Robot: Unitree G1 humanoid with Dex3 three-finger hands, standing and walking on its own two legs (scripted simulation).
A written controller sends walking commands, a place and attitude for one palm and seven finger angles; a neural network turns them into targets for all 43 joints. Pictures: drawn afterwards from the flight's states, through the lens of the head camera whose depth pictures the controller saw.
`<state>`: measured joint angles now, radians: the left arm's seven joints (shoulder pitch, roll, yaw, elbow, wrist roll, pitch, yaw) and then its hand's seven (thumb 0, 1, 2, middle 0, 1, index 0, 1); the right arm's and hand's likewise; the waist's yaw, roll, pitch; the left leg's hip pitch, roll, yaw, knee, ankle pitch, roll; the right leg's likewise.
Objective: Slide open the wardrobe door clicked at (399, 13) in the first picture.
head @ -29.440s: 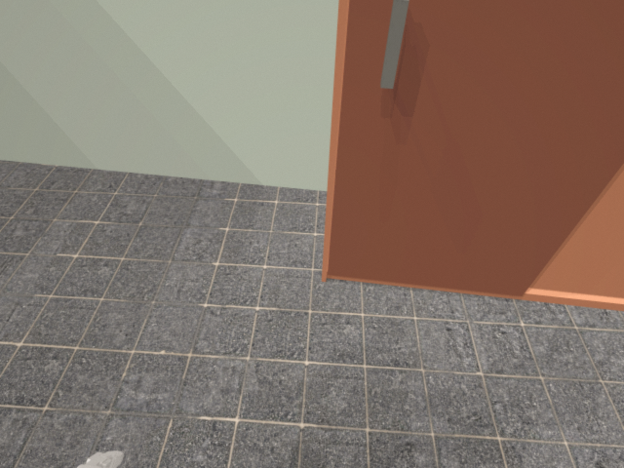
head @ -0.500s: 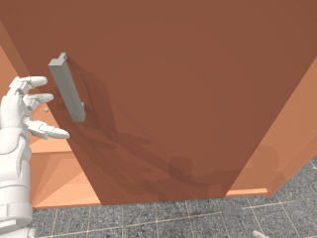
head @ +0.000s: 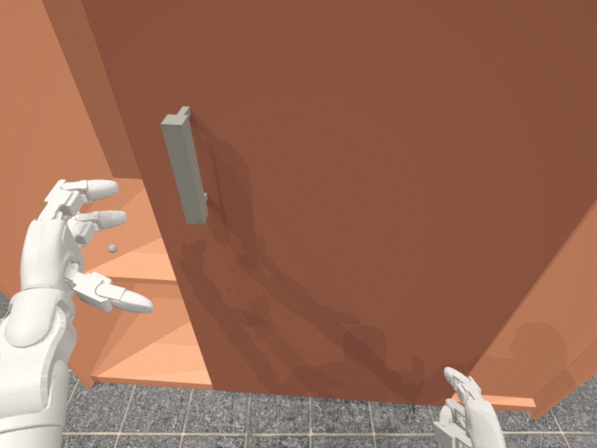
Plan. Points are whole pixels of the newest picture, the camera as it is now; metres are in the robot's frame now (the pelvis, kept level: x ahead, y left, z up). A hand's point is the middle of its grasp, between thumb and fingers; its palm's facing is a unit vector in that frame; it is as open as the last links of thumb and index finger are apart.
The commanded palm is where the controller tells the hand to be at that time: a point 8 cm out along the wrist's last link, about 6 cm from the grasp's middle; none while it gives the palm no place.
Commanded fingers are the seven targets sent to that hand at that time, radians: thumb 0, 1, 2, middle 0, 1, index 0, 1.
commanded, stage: draw the hand back to the body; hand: left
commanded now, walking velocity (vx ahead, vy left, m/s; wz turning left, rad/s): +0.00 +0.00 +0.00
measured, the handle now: (191, 166) +0.45 +0.23 +0.17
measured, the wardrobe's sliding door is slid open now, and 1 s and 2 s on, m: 0.42 0.42 0.42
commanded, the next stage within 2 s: step back with the hand held close in 1.62 s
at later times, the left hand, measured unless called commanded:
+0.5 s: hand (101, 275) +0.23 +0.26 +0.16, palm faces +0.22 -0.97 -0.02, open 14.7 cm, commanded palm +0.20 +0.30 +0.17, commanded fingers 0.00 -0.41 0.27 -0.25 -1.07 -0.25 -1.07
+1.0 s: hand (88, 281) +0.22 +0.27 +0.17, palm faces +0.48 -0.83 -0.28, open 11.2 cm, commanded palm +0.17 +0.30 +0.17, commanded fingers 0.00 0.50 0.71 -0.21 -0.53 -0.21 -0.53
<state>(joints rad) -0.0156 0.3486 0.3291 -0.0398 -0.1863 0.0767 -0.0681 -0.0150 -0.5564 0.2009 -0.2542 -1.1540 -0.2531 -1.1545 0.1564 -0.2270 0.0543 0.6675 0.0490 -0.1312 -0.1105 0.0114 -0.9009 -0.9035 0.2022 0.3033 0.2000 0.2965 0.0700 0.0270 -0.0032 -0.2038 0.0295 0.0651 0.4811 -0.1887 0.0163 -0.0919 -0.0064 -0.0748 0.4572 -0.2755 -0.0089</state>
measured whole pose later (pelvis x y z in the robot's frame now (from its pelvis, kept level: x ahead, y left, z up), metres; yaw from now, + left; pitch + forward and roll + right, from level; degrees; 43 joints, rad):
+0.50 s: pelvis -0.01 -0.01 +0.00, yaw +0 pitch -8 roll -1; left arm 0.07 0.38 0.42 -0.07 -0.34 0.22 -0.22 -0.01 -0.55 0.20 -0.25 -1.15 -0.25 -1.15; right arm 0.20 -0.26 0.05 0.68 0.08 -0.18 -0.13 0.01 -0.90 -0.90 0.20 0.30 0.20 0.30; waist 0.06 0.04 0.00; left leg -0.15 0.05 0.06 0.45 -0.16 0.00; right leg -0.04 0.01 -0.08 0.43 -0.25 -0.03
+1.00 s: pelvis +0.01 +0.00 +0.01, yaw -1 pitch -7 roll +0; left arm 0.34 0.33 0.31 -0.30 -0.09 -0.09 0.14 -0.01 0.15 0.54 -0.23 -0.74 -0.23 -0.74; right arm 0.18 -0.21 0.03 0.72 -0.01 -0.18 -0.08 0.01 -0.90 -0.90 0.20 0.30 0.20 0.30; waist 0.07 0.04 0.05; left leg -0.09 0.03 0.09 0.38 -0.17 0.02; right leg 0.03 0.00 -0.05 0.34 -0.23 0.00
